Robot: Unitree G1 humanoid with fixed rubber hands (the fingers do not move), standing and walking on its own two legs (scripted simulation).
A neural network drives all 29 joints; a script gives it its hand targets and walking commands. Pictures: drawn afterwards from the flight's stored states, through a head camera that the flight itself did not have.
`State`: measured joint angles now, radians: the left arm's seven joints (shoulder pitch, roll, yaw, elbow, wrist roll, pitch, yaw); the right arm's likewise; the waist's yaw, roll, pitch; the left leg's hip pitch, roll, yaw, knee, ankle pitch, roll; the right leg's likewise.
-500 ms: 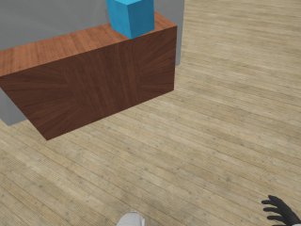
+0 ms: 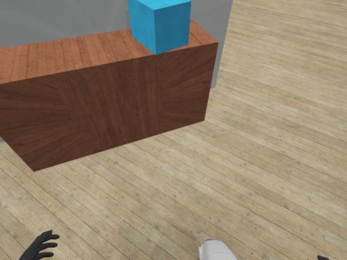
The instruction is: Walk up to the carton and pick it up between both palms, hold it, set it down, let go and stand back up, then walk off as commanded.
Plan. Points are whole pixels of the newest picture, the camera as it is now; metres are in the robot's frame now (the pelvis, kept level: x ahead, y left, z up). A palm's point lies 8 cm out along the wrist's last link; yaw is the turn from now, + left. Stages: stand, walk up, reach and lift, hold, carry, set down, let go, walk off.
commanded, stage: walk up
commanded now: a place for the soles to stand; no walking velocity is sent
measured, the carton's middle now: (158, 20) +1.23 -0.02 +0.02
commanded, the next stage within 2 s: none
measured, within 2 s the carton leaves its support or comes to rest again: neither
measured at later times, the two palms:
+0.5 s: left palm out of the picture +0.18 +0.32 -0.11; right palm (312, 185) +0.27 -0.38 -0.04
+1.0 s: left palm (85, 197) +0.32 +0.23 -0.09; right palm (276, 119) +0.54 -0.41 -0.07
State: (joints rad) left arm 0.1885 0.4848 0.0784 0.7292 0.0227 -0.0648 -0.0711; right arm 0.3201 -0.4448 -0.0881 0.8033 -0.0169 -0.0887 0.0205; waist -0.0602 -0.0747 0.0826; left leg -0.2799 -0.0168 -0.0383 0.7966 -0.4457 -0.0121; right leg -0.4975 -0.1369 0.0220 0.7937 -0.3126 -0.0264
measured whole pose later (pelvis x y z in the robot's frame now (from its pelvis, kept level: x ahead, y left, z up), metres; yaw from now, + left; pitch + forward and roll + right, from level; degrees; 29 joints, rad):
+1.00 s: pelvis +0.35 -0.11 +0.00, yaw +14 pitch -3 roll -1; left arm 0.29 0.47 0.08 0.81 0.02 -0.04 -0.06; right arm 0.23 -0.48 -0.07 0.84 0.01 -0.12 -0.02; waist 0.06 0.01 0.08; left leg -0.53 0.04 0.07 0.99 -0.48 0.04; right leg -0.36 -0.08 -0.11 0.82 -0.41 -0.01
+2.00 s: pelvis +0.58 -0.19 +0.00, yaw +18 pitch -2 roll -1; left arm 0.16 0.43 0.01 0.90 -0.01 -0.06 0.03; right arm 0.07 -0.40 -0.04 0.91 0.01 -0.02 0.00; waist 0.02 0.02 0.12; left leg -0.46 0.00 0.02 0.86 -0.36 0.02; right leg -0.36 -0.07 -0.09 0.86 -0.45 0.02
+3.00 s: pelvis +0.67 -0.13 +0.03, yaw +19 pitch -4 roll +1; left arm 0.24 0.46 0.07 0.99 0.01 -0.03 -0.04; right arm 0.24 -0.42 -0.10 0.97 -0.02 -0.08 0.02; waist -0.01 -0.10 0.06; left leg -0.18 -0.02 0.09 0.57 -0.33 0.03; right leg -0.40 -0.01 0.07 1.04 -0.41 -0.04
